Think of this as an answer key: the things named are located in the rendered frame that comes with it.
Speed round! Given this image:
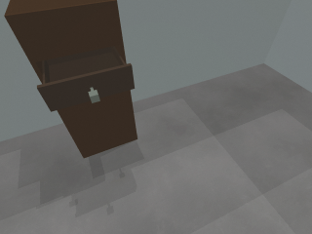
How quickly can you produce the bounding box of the handle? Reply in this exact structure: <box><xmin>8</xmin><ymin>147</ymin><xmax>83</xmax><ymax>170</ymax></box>
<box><xmin>88</xmin><ymin>87</ymin><xmax>100</xmax><ymax>103</ymax></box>

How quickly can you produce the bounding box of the cabinet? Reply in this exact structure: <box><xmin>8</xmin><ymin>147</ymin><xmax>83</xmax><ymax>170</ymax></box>
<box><xmin>4</xmin><ymin>0</ymin><xmax>137</xmax><ymax>158</ymax></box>

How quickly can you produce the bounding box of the drawer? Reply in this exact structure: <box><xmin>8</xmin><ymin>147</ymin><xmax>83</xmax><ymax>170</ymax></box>
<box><xmin>37</xmin><ymin>46</ymin><xmax>135</xmax><ymax>112</ymax></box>

